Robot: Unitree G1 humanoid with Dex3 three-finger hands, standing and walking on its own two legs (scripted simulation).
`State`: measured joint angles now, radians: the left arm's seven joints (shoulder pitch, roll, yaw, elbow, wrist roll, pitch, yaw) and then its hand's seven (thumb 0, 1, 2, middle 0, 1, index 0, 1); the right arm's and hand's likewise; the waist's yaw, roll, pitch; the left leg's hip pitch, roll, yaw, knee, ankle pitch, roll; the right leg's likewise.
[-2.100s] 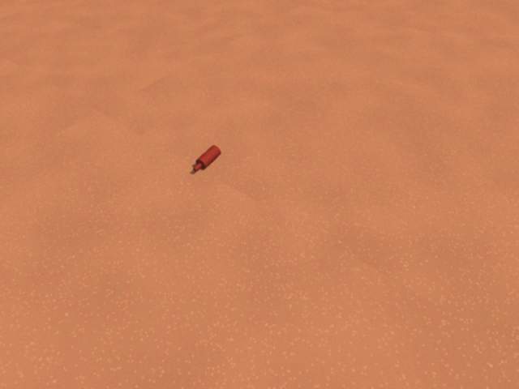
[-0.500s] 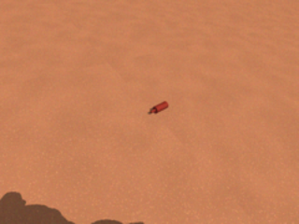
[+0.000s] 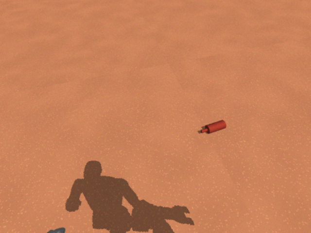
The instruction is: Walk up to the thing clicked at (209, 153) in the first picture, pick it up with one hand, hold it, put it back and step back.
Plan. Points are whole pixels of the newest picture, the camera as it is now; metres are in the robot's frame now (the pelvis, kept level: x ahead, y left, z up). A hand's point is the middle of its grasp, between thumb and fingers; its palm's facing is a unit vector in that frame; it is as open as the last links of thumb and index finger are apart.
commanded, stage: walk up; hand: left
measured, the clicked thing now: (212, 127) +1.02 -0.35 -0.73
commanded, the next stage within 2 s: none
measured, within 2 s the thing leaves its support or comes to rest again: neither
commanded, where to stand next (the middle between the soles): +0.79 -0.74 m, yaw +25 degrees
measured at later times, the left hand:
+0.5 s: hand (129, 205) +0.25 +0.13 -0.16, palm faces +0.06 -0.96 -0.28, open 7.4 cm
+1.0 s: hand (189, 196) +0.28 -0.06 -0.16, palm faces +0.29 -0.89 -0.35, open 7.4 cm
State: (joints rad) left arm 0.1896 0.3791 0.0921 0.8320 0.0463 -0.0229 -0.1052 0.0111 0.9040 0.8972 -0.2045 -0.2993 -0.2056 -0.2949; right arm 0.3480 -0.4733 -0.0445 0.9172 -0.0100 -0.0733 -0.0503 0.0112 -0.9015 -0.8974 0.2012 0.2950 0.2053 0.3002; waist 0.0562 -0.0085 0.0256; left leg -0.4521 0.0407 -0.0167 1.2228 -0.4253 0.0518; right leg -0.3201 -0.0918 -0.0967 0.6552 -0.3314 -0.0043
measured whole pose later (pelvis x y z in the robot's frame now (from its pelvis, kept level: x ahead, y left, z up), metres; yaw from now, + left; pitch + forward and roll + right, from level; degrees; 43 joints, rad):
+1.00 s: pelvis +0.36 -0.34 -0.01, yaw +17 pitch -1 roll -1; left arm 0.37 0.45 0.11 0.76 0.06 0.05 -0.07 0.01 0.90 0.90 -0.21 -0.30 -0.21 -0.30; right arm 0.30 -0.42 -0.03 0.89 0.00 -0.11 -0.06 0.01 -0.90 -0.90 0.20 0.30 0.21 0.30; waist 0.11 -0.06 0.09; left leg -0.48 -0.01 0.12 0.71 -0.25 0.06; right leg -0.23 0.01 -0.19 0.67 -0.43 -0.08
